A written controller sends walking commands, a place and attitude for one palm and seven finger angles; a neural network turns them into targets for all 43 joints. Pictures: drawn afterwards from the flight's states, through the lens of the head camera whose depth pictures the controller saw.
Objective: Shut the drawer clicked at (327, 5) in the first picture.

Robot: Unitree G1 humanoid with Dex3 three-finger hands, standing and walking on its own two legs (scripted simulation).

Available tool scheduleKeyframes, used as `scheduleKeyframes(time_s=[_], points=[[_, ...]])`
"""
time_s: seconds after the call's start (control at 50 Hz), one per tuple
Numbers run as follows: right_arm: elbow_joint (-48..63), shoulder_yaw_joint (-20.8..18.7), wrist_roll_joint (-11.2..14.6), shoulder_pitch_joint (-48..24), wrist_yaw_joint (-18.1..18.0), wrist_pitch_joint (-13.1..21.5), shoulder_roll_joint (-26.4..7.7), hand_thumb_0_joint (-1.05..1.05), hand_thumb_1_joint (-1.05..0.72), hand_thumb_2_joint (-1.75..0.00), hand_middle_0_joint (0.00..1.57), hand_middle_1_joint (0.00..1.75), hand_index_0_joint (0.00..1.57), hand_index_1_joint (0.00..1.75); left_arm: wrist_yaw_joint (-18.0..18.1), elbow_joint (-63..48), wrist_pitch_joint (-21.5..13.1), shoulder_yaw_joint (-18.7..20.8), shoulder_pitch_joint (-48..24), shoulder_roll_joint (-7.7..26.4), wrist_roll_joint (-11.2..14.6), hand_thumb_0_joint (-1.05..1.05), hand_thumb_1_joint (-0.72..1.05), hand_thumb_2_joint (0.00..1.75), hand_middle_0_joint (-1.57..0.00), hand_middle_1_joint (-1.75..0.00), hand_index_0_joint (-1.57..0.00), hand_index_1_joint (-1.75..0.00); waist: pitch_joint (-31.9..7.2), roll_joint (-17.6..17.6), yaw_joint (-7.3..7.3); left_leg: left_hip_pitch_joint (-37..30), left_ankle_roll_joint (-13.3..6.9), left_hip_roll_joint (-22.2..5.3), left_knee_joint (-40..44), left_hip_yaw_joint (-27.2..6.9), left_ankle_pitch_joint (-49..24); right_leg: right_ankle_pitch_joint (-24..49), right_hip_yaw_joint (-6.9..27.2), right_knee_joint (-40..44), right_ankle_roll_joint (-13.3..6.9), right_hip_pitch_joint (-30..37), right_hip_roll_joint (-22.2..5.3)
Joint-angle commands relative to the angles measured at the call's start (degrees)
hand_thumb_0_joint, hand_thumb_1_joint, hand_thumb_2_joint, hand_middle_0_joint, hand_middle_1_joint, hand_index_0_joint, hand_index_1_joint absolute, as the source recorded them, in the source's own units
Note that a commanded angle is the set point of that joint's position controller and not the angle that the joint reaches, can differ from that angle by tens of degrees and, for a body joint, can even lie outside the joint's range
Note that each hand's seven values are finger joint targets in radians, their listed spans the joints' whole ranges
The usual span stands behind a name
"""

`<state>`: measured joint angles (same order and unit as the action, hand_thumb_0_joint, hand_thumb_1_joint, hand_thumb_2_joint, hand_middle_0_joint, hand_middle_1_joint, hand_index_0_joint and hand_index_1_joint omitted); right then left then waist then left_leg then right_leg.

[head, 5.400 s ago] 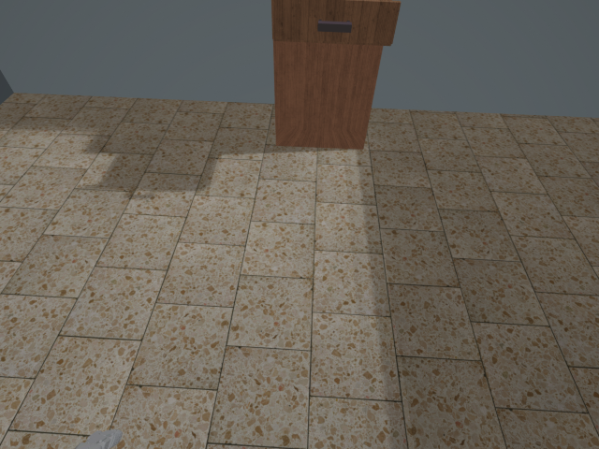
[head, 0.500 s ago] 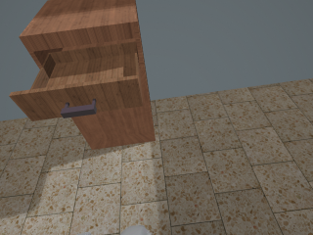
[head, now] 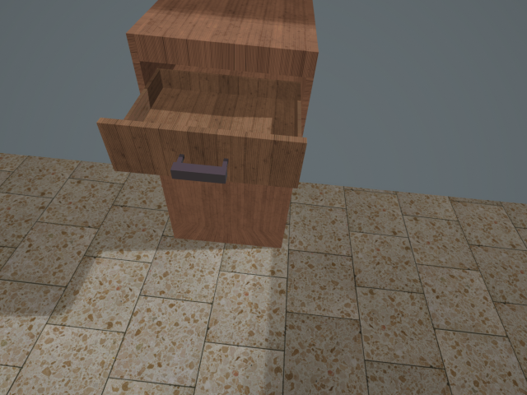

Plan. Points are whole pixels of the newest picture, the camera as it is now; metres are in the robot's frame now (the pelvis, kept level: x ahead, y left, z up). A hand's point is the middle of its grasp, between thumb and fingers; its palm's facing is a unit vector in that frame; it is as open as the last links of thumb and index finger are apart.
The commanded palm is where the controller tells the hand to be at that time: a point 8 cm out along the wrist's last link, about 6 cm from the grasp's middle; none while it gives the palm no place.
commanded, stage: take the last steps up to it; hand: left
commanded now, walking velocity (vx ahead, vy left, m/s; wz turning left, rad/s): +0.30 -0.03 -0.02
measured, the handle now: (201, 166) +0.57 +0.19 -0.01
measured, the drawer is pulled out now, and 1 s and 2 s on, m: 0.29 0.29 0.29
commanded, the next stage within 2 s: come to a stop and stand still in 0.68 s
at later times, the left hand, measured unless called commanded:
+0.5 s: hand (206, 346) +0.24 +0.12 -0.16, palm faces +0.04 -0.98 -0.22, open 7.3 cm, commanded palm none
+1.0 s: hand (185, 355) +0.23 +0.16 -0.19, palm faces +0.08 -0.99 -0.15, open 7.4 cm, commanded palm none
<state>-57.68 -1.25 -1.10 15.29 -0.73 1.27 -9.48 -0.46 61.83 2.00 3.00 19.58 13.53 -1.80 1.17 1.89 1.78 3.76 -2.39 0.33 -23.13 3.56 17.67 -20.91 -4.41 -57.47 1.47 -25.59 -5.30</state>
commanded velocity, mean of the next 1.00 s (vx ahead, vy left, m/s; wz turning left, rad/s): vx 0.11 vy -0.04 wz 0.02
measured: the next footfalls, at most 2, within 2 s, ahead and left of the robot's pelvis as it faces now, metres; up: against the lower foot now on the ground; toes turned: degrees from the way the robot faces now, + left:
right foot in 0.34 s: +0.23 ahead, -0.15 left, +0.00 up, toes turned -8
left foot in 0.80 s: +0.34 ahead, +0.09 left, +0.00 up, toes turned +9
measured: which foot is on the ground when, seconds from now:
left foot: down 0.00-0.34, up 0.36-0.78, down 0.80-1.00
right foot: up 0.00-0.32, down 0.34-0.82, up 0.84-1.00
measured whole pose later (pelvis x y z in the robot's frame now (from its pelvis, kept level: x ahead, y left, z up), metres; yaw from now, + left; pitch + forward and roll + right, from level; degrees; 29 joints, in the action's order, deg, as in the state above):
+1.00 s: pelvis +0.26 +0.00 +0.00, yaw +0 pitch -2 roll -1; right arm -59.0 -1.1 -0.3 6.8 -2.6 1.1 -7.6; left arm 2.2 64.3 1.7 1.5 17.4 8.9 -0.9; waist 4.6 2.5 2.2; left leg 13.9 -3.4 -1.9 -26.4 8.9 10.2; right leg -27.7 -1.9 -50.9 2.4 -19.1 -3.6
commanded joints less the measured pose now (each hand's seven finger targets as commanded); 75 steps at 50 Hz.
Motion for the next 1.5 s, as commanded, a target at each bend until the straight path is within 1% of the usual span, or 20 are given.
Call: scheduleKeyframes(time_s=[0.0, 0.2, 0.28, 0.3, 0.32, 0.34, 0.4, 0.5, 0.68, 0.74, 0.76, 0.8, 0.9, 1.04, 1.2, 1.24, 1.28, 1.3, 1.38, 1.48], points=[[-0.52, -1.53, 0.25, 5.88, -0.88, 1.81, -8.25, 0.00, -0.90, -0.90, 0.20, 0.30, 0.20, 0.30, -0.61, -5.05, -2.44, 0.26, -5.69, 1.80, 0.34, 0.00, 0.90, 0.90, -0.20, -0.30, -0.20, -0.30, 7.41, -7.55, -2.18, -1.08, -7.10, -14.21, 14.04, -10.76, -14.76, 5.96, 1.63, -3.83, 0.73, -11.68, -1.24], [-5.22, -1.76, -0.58, 12.89, -1.18, 2.32, -7.80, 0.00, -0.90, -0.90, 0.20, 0.30, 0.20, 0.30, -0.81, -8.82, -3.08, -0.03, -16.72, -0.38, 0.90, 0.00, 0.90, 0.90, -0.20, -0.30, -0.20, -0.30, 8.99, -9.12, -4.70, -3.58, -7.64, -16.23, 10.78, -8.07, -24.03, 6.02, -0.79, 16.18, -0.87, -7.67, -0.23], [-6.24, -1.75, -0.23, 11.74, -1.06, 2.17, -8.17, 0.00, -0.90, -0.90, 0.20, 0.30, 0.20, 0.30, -0.53, -5.11, -4.20, 0.94, -5.30, 1.59, 0.75, 0.00, 0.90, 0.90, -0.20, -0.30, -0.20, -0.30, 2.50, -5.54, 0.82, 2.41, -4.54, -12.84, -3.67, -4.45, -33.03, 10.12, -3.63, 26.62, -3.07, 15.06, 4.46], [-5.96, -1.75, 0.25, 11.60, -0.73, 2.46, -7.27, 0.00, -0.90, -0.90, 0.20, 0.30, 0.20, 0.30, -0.14, -2.64, -5.00, 1.81, 2.88, 4.20, 0.44, 0.00, 0.90, 0.90, -0.20, -0.30, -0.20, -0.30, -2.34, -1.57, 4.44, 8.87, -2.23, -9.96, -15.11, -2.13, -28.71, 11.71, 1.29, 28.70, -4.77, 27.73, 0.80], [-4.63, -1.35, 0.96, 14.05, -0.23, 2.81, -3.91, 0.00, -0.90, -0.90, 0.20, 0.30, 0.20, 0.30, 0.63, -0.79, -5.70, 3.51, 10.42, 10.30, 0.04, 0.00, 0.90, 0.90, -0.20, -0.30, -0.20, -0.30, -10.45, 12.27, 6.09, 22.40, 0.86, -2.22, -32.95, 2.80, -3.41, 13.84, 22.65, 34.12, -10.56, 41.44, -15.43], [-3.24, -1.39, 0.99, 11.43, -0.41, 2.61, -4.78, 0.00, -0.90, -0.90, 0.20, 0.30, 0.20, 0.30, 0.75, 0.09, -5.50, 3.49, 13.21, 12.54, 1.34, 0.00, 0.90, 0.90, -0.20, -0.30, -0.20, -0.30, -12.07, 11.49, 6.04, 26.34, 0.79, -0.51, -45.97, -1.39, 15.51, 18.60, 32.42, 40.29, -14.19, 39.40, -21.80], [-3.00, -1.98, 0.47, 5.72, 0.02, 1.63, -3.05, 0.00, -0.90, -0.90, 0.20, 0.30, 0.20, 0.30, 1.57, -2.84, -5.29, 1.94, -0.43, 5.79, 1.39, 0.00, 0.90, 0.90, -0.20, -0.30, -0.20, -0.30, -0.04, 1.34, 1.45, 28.26, 0.82, -7.28, -50.09, -5.11, 5.31, 10.49, 21.29, 43.51, -12.48, 20.75, -17.13], [-3.95, -1.63, -0.23, 8.50, 0.67, -0.68, 0.20, 0.00, -0.90, -0.90, 0.20, 0.30, 0.20, 0.30, 1.70, -2.34, -6.35, 0.04, -3.32, 0.99, 0.68, 0.00, 0.90, 0.90, -0.20, -0.30, -0.20, -0.30, 2.88, 4.09, -3.62, 21.98, 3.82, -7.95, -37.48, -1.15, -0.76, 21.04, 5.11, 46.19, -9.49, 8.91, -11.03], [0.56, -1.73, 0.09, -4.08, 1.80, 0.60, -1.36, 0.00, -0.90, -0.90, 0.20, 0.30, 0.20, 0.30, 1.44, -0.36, -5.98, 0.70, 1.28, 3.86, 0.39, 0.00, 0.90, 0.90, -0.20, -0.30, -0.20, -0.30, 3.28, 6.05, -0.03, 18.92, 4.23, -5.64, -15.15, 2.14, -4.08, 19.54, 5.42, 43.47, -9.68, 15.56, -10.97], [-1.02, -1.60, -0.07, 0.23, 1.36, 1.41, -2.88, 0.00, -0.90, -0.90, 0.20, 0.30, 0.20, 0.30, 1.61, 0.12, -5.11, 0.68, 0.78, 3.35, 0.80, 0.00, 0.90, 0.90, -0.20, -0.30, -0.20, -0.30, 1.61, 2.10, -2.45, 6.91, 3.74, -3.80, -4.37, 3.61, -9.08, 16.56, 2.75, 36.22, -6.90, 12.99, -7.78], [-2.31, -2.09, -0.25, 4.23, 0.91, 1.96, -5.29, 0.00, -0.90, -0.90, 0.20, 0.30, 0.20, 0.30, 1.60, 0.21, -4.84, 0.27, 1.73, 1.57, 0.95, 0.00, 0.90, 0.90, -0.20, -0.30, -0.20, -0.30, -1.33, -3.96, -3.77, -0.99, 2.80, -6.60, -1.24, 0.14, -14.95, 15.69, 0.59, 27.50, -4.94, 10.16, -4.68], [-3.00, -2.44, -0.18, 8.86, -0.41, 1.32, -11.08, 0.00, -0.90, -0.90, 0.20, 0.30, 0.20, 0.30, 2.12, -0.46, -4.20, -1.11, 3.87, -2.41, 1.59, 0.00, 0.90, 0.90, -0.20, -0.30, -0.20, -0.30, -5.72, -17.69, -4.02, -5.92, -6.76, -24.93, 3.44, -17.76, -42.61, -14.91, -1.72, 8.10, -0.43, 1.97, 2.52], [-1.94, -0.60, 0.48, -2.38, -2.36, 0.18, -7.03, 0.00, -0.90, -0.90, 0.20, 0.30, 0.20, 0.30, 2.93, 2.51, -1.49, -1.19, 4.13, -1.46, 1.16, 0.00, 0.90, 0.90, -0.20, -0.30, -0.20, -0.30, -0.89, -10.00, -0.98, 3.82, -5.61, -19.91, 4.24, -7.73, -52.63, -7.53, 3.81, 7.51, 0.84, 7.32, -0.28], [0.59, -3.03, 0.30, -3.65, -2.65, -1.62, -8.68, 0.00, -0.90, -0.90, 0.20, 0.30, 0.20, 0.30, 2.66, -2.11, 1.74, 1.28, 1.58, -0.11, 0.40, 0.00, 0.90, 0.90, -0.20, -0.30, -0.20, -0.30, -2.98, -8.06, -1.41, 6.60, -7.58, -20.35, 5.34, -5.40, -35.37, -3.10, 6.02, -7.30, 1.20, 0.63, 2.24], [0.68, -4.15, -0.43, -3.67, -1.09, -2.38, -9.49, 0.00, -0.90, -0.90, 0.20, 0.30, 0.20, 0.30, 2.17, -4.84, 0.53, 0.46, -0.87, -1.18, 0.61, 0.00, 0.90, 0.90, -0.20, -0.30, -0.20, -0.30, -2.71, -14.28, -2.22, 10.26, -5.73, -17.99, 7.55, -8.92, -5.49, -4.25, 1.41, 18.64, -0.47, 9.68, 2.77], [0.71, -4.33, -0.01, -3.70, -0.75, -2.77, -9.21, 0.00, -0.90, -0.90, 0.20, 0.30, 0.20, 0.30, 2.17, -3.02, -0.05, 0.44, 3.68, -0.51, 0.43, 0.00, 0.90, 0.90, -0.20, -0.30, -0.20, -0.30, -2.74, -9.24, -0.18, 15.67, -2.22, -14.32, 4.13, -5.77, 1.49, 5.51, -0.37, 31.13, -0.65, 18.37, 3.43], [1.82, -2.86, 0.90, -2.25, -0.04, -3.45, -2.04, 0.00, -0.90, -0.90, 0.20, 0.30, 0.20, 0.30, 2.58, -4.39, -1.32, 0.74, 0.67, 6.62, -0.38, 0.00, 0.90, 0.90, -0.20, -0.30, -0.20, -0.30, 1.13, 13.26, -1.78, 21.61, 4.30, -4.04, -11.03, 1.30, 8.08, -0.51, 19.66, 46.92, -6.10, 12.43, -11.54], [2.84, -2.79, 0.56, -5.11, 0.23, -3.80, -3.27, 0.00, -0.90, -0.90, 0.20, 0.30, 0.20, 0.30, 2.67, -6.02, -1.18, 0.72, -3.58, 7.71, 0.07, 0.00, 0.90, 0.90, -0.20, -0.30, -0.20, -0.30, 3.21, 12.79, -0.67, 18.46, 3.81, -3.87, -17.66, -1.00, 10.44, -4.01, 20.78, 49.67, -9.67, 3.89, -15.11], [-1.11, -2.80, 0.22, -0.59, 0.19, -3.85, -3.64, 0.00, -0.90, -0.90, 0.20, 0.30, 0.20, 0.30, 2.78, -6.01, -1.90, -0.16, -9.28, 3.20, 0.54, 0.00, 0.90, 0.90, -0.20, -0.30, -0.20, -0.30, 4.30, 10.79, -3.58, 18.21, 3.29, -3.58, -25.83, -2.91, 3.80, 7.74, 11.04, 45.13, -9.10, 5.62, -7.41], [-2.61, -1.75, 0.79, -0.04, -0.51, -2.74, -2.02, 0.00, -0.90, -0.90, 0.20, 0.30, 0.20, 0.30, 2.68, -3.25, -2.71, -0.05, -3.47, 3.06, 0.76, 0.00, 0.90, 0.90, -0.20, -0.30, -0.20, -0.30, 0.00, 5.83, -1.08, 15.32, 4.50, -3.09, -14.37, -1.33, 4.95, 25.85, 9.88, 38.92, -10.25, 17.08, -7.33]])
